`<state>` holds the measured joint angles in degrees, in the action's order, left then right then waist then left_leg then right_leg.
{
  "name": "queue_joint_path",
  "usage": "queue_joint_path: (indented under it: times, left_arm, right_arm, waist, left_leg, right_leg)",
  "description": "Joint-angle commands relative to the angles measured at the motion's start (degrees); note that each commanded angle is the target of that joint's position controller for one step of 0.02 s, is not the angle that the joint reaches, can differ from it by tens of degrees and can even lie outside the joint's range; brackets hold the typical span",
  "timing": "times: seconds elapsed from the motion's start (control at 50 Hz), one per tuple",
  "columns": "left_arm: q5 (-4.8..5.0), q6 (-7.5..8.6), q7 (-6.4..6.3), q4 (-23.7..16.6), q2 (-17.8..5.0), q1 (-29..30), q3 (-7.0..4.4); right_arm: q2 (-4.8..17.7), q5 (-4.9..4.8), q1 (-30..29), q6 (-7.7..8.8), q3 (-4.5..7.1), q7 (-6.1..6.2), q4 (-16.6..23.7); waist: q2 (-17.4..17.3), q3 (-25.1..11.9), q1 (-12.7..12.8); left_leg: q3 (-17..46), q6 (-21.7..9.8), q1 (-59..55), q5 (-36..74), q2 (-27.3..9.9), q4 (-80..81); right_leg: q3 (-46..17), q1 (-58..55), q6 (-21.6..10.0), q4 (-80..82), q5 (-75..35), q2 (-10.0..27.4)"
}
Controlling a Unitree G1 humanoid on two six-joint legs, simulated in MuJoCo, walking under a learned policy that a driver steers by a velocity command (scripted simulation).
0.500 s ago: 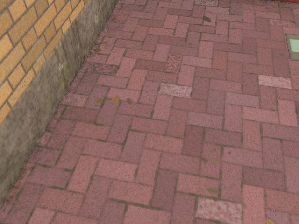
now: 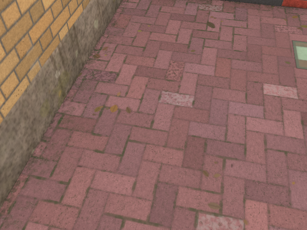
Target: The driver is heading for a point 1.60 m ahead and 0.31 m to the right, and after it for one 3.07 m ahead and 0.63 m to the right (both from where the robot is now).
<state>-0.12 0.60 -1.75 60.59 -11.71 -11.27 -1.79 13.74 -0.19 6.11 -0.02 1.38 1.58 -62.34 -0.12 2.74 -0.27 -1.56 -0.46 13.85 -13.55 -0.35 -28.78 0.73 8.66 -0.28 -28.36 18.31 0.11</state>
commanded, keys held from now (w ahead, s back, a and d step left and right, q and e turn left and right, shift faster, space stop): no key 0.08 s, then w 0.92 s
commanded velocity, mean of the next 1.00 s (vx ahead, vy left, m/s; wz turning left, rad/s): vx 0.34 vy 0.00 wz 0.00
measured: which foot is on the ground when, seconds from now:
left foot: down 0.00-0.84, up 0.86-1.00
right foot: down 0.00-0.36, up 0.38-0.80, down 0.82-1.00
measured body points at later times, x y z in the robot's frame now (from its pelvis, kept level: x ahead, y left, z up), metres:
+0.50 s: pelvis +0.10 +0.04 +0.01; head +0.11 +0.05 +0.46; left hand +0.19 +0.30 -0.13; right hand +0.07 -0.22 -0.14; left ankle +0.04 +0.12 -0.74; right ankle +0.07 -0.11 -0.65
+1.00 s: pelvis +0.37 -0.02 +0.00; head +0.39 -0.02 +0.45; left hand +0.45 +0.24 -0.13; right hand +0.43 -0.29 -0.14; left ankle +0.33 +0.13 -0.64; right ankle +0.42 -0.10 -0.74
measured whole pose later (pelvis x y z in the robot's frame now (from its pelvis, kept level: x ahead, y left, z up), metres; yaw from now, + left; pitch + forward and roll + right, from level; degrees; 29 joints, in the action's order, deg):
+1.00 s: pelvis +0.37 -0.02 +0.00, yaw +1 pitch +0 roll -1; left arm -0.1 5.8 2.5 55.0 -13.7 -11.1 -3.1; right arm 15.0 -1.5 13.7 5.6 3.0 0.6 -57.1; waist -1.9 2.6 0.6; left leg 2.0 -3.5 28.3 -17.8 -5.4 -68.8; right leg 4.9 14.8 -4.6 -22.2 7.4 -3.5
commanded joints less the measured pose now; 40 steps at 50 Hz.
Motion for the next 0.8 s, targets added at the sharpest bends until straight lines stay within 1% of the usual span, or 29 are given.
queue_joint_path:
  times: [0.02, 0.08, 0.1, 0.14, 0.16, 0.18, 0.2, 0.22, 0.24, 0.26, 0.28, 0.32, 0.34, 0.36, 0.38, 0.4, 0.42, 0.44, 0.46, 0.48, 0.5, 0.54, 0.6, 0.66, 0.7, 0.74, 0.76, 0.78, 0.8]
  left_arm:
    - [0.0, 0.22, -0.22, -1.23, -6.29, -2.36, -0.99]
    - [-0.02, 0.15, -0.27, -1.1, -6.18, -2.43, -0.91]
    - [0.07, 0.07, -0.27, -0.35, -5.82, -3.79, -0.87]
    - [0.8, -0.1, -0.37, -0.48, -7.63, -3.95, -1.52]
    - [1.04, 0.15, -0.44, -1.0, -8.25, -4.09, -1.72]
    - [1.39, 0.75, -0.42, -1.16, -8.94, -5.56, -1.93]
    - [1.75, 1.45, -0.32, -0.76, -10.33, -7.65, -2.41]
    - [1.95, 2.13, -0.22, -0.54, -11.79, -8.27, -2.93]
    - [1.84, 2.84, -0.08, -0.74, -11.38, -8.1, -2.94]
    - [1.66, 3.41, 0.13, -1.24, -10.67, -7.35, -2.8]
    - [1.8, 3.69, 0.38, -1.91, -10.42, -6.0, -2.78]
    - [2.14, 3.53, 0.81, -3.8, -10.41, -1.69, -2.79]
    - [1.81, 3.84, 0.94, -5.49, -9.52, 1.14, -2.45]
    - [1.4, 4.62, 0.82, -8.04, -5.85, 2.09, -1.62]
    - [1.95, 5.45, 0.59, -8.97, -6.26, 3.05, -1.72]
    - [3.24, 5.89, 1.02, -8.56, -6.92, 1.94, -1.99]
    - [3.42, 6.09, 1.47, -7.79, -6.81, 0.76, -1.96]
    - [2.89, 6.28, 1.54, -7.67, -7.04, 1.03, -2.32]
    - [2.2, 6.18, 1.61, -7.84, -7.86, 2.03, -2.88]
    - [1.87, 5.89, 1.95, -7.89, -7.56, 1.96, -3.05]
    - [1.7, 5.44, 2.26, -8.16, -6.56, 2.42, -2.96]
    - [1.41, 4.72, 2.45, -9.82, -4.97, 5.83, -2.53]
    - [1.43, 4.59, 2.57, -13.1, -3.35, 13.62, -1.5]
    - [1.85, 4.64, 3.3, -14.93, -3.79, 18.65, -1.06]
    - [2.06, 4.88, 3.92, -16.25, -4.3, 20.99, -0.92]
    - [2.08, 5.24, 4.51, -17.03, -5.58, 21.02, -1.22]
    - [1.98, 5.35, 4.63, -16.82, -6.91, 19.03, -1.76]
    - [1.88, 5.37, 4.52, -16.07, -8.58, 15.3, -2.56]
    - [1.93, 5.25, 4.2, -13.64, -10.6, 6.81, -3.8]
  right_arm:
    - [6.07, -0.02, -0.06, 0.34, 0.96, 0.26, 1.34]
    - [6.04, -0.01, 0.0, 0.27, 0.99, 0.34, 0.94]
    - [5.38, -0.03, 1.13, 0.22, 0.86, 0.3, 0.16]
    - [5.81, -0.58, 1.26, 0.22, 1.26, 0.22, -0.13]
    - [5.85, -0.64, 0.37, 0.64, 1.32, 0.17, 0.4]
    - [5.36, -0.78, -1.02, 1.49, 1.24, -0.01, 1.21]
    - [4.17, -1.04, -2.17, 2.51, 1.09, -0.38, 1.95]
    - [3.35, -1.36, -2.86, 3.45, 0.99, -0.84, 2.58]
    - [3.44, -1.46, -3.6, 4.27, 1.02, -1.31, 3.15]
    - [3.59, -1.65, -3.07, 4.92, 1.14, -1.74, 3.3]
    - [3.56, -1.89, -1.34, 5.36, 1.23, -2.12, 2.92]
    - [4.51, -1.88, 7.88, 5.58, 2.18, -2.33, -1.03]
    - [7.21, -1.46, 14.68, 5.49, 3.3, -2.21, -3.1]
    - [13.72, -1.61, 22.55, 5.59, 5.06, -2.35, -4.72]
    - [11.8, -0.53, 23.76, 6.38, 3.88, -2.89, -4.49]
    - [8.39, -0.34, 19.35, 7.13, 2.68, -2.78, -3.23]
    - [6.21, -0.38, 16.13, 7.5, 1.98, -2.89, -1.78]
    - [5.96, -0.37, 14.18, 7.57, 1.6, -3.15, -0.93]
    - [4.78, -0.24, 13.49, 7.39, 1.01, -3.26, -0.5]
    - [3.87, -0.01, 14.32, 6.89, 0.61, -3.13, -0.53]
    - [3.95, 0.11, 15.7, 6.51, 0.44, -2.8, -0.71]
    - [5.62, 0.2, 17.29, 6.01, 0.5, -1.88, -0.73]
    - [7.25, 0.49, 17.42, 5.48, 0.7, -0.86, 0.21]
    - [7.76, 0.02, 20.76, 5.24, 1.05, -0.62, -0.24]
    - [7.62, -0.45, 21.99, 5.02, 1.33, -0.57, -0.66]
    - [8.2, -0.61, 21.27, 4.68, 1.85, -0.54, -0.34]
    - [9.02, -0.51, 20.3, 4.53, 2.2, -0.51, 0.11]
    - [9.82, -0.33, 19.54, 4.27, 2.58, -0.47, 0.49]
    - [9.81, -0.02, 18.37, 3.74, 2.65, -0.47, 0.93]
  waist:
    - [0.51, -2.91, 0.04]
    - [0.61, -2.67, 0.0]
    - [0.88, -3.96, 0.09]
    - [2.8, -0.67, 0.16]
    - [3.57, 2.24, 0.54]
    - [4.81, 4.56, 1.37]
    - [7.63, 5.88, 1.94]
    - [10.2, 7.33, 1.88]
    - [10.16, 8.35, 1.77]
    - [9.45, 8.09, 0.96]
    - [8.76, 7.26, -0.31]
    - [6.58, 3.77, -4.7]
    - [1.54, 1.2, -7.39]
    - [-14.87, -2.01, -8.91]
    - [-15.0, -3.51, -8.53]
    - [-8.23, -0.37, -5.36]
    - [-5.35, 0.58, -3.63]
    - [-3.38, 1.74, -2.47]
    - [-3.02, 2.02, -1.95]
    - [-3.92, 1.4, -1.69]
    - [-4.34, 1.09, -1.69]
    - [-3.54, 1.9, -2.06]
    - [-3.53, 4.08, -3.42]
    - [-4.53, 5.41, -4.71]
    - [-4.35, 6.46, -4.53]
    - [-4.68, 5.36, -2.88]
    - [-5.54, 3.24, -1.14]
    - [-6.88, -0.15, 1.26]
    - [-7.38, -5.33, 5.8]
  left_leg:
    - [2.27, -2.05, -4.82, 13.4, -2.16, 2.63]
    - [2.32, -2.01, -4.8, 12.95, -2.17, 2.77]
    - [1.4, -2.05, -5.21, 6.79, -1.34, 2.6]
    - [-0.68, -2.66, -0.8, -13.72, 1.07, -0.11]
    - [-0.55, -3.06, 3.29, -19.48, 1.27, -1.3]
    - [-0.59, -3.29, 7.34, -20.33, 1.23, -3.72]
    - [-2.01, -3.18, 10.89, -16.94, 1.67, -8.27]
    - [-2.33, -3.58, 13.88, -12.86, 1.14, -12.31]
    - [-0.7, -4.37, 15.55, -11.71, -0.51, -14.29]
    - [-0.11, -5.13, 16.06, -12.7, -1.29, -13.97]
    - [-0.55, -5.75, 13.74, -13.09, -1.46, -10.19]
    - [-2.54, -5.74, -4.52, -5.37, 0.92, 0.03]
    - [4.53, -6.91, -13.66, -4.58, -2.42, 3.73]
    - [26.85, -13.39, -23.45, -9.0, -14.24, 13.39]
    - [42.48, -18.11, -25.74, -8.11, -21.84, 18.61]
    - [37.94, -17.08, -24.48, -6.57, -22.26, 17.06]
    - [30.44, -14.7, -22.68, -3.94, -19.48, 16.65]
    - [24.67, -12.81, -20.84, -0.1, -17.55, 17.29]
    - [19.59, -11.02, -18.86, 6.6, -15.51, 17.81]
    - [15.63, -10.03, -17.52, 11.29, -13.55, 18.3]
    - [13.2, -9.9, -16.95, 15.12, -12.63, 18.77]
    - [10.25, -10.52, -15.72, 19.95, -11.98, 20.2]
    - [6.38, -9.81, -11.18, 19.87, -10.29, 22.47]
    - [5.0, -9.94, -11.77, 18.26, -11.12, 23.74]
    - [4.69, -9.77, -15.41, 19.76, -12.88, 22.91]
    - [3.88, -8.96, -19.56, 26.77, -14.33, 19.72]
    - [3.35, -8.29, -20.96, 35.33, -14.69, 16.67]
    - [2.91, -7.63, -21.94, 45.62, -14.69, 11.72]
    - [1.37, -6.54, -20.67, 53.03, -13.07, 2.03]
  right_leg:
    - [-2.18, 3.2, -1.49, 4.87, -14.64, 2.56]
    - [-2.02, 3.32, -1.46, 5.09, -13.9, 2.44]
    - [-1.59, 2.74, -1.71, 5.67, -7.61, 1.99]
    - [-3.51, 5.54, -4.3, 6.94, 12.45, 2.45]
    - [-6.42, 6.94, -5.89, 8.74, 20.8, 4.25]
    - [-10.73, 6.68, -7.74, 11.24, 25.78, 7.03]
    - [-17.06, 4.85, -10.15, 14.58, 28.77, 11.42]
    - [-23.31, 3.38, -12.75, 17.22, 29.16, 16.07]
    - [-25.98, 3.16, -13.87, 17.61, 25.41, 18.34]
    - [-25.24, 1.95, -13.63, 16.55, 20.08, 18.54]
    - [-22.37, 1.73, -12.45, 14.8, 15.44, 17.49]
    - [-12.93, 9.79, -8.47, 8.76, 6.03, 11.53]
    - [-6.78, 15.61, -5.66, -2.04, -4.36, 6.88]
    - [3.07, 27.26, -0.88, -23.12, -1.22, -1.69]
    - [-2.87, 35.06, -0.93, -36.76, 13.94, -3.05]
    - [-6.8, 39.75, -2.67, -43.62, 11.34, 0.63]
    - [-6.45, 40.32, -4.05, -44.33, 5.57, 3.17]
    - [-5.36, 40.59, -4.54, -41.81, 0.45, 5.26]
    - [-4.48, 38.53, -4.5, -38.48, -3.13, 6.74]
    - [-3.24, 36.03, -3.98, -36.31, -5.13, 7.1]
    - [-2.14, 34.97, -3.16, -34.19, -6.55, 7.18]
    - [-0.51, 35.29, -1.26, -28.79, -9.68, 6.92]
    - [1.5, 31.68, 0.14, -14.93, -16.61, 5.17]
    - [2.89, 28.67, -0.36, -7.58, -20.41, 3.47]
    - [2.15, 29.31, -1.69, -4.43, -20.31, 3.36]
    - [1.89, 27.77, -3.5, -2.13, -18.18, 2.68]
    - [2.33, 23.97, -4.51, -1.84, -16.72, 1.52]
    - [3.31, 18.17, -5.57, -2.4, -15.14, -0.24]
    - [4.54, 7.77, -7.11, -2.12, -14.81, -2.19]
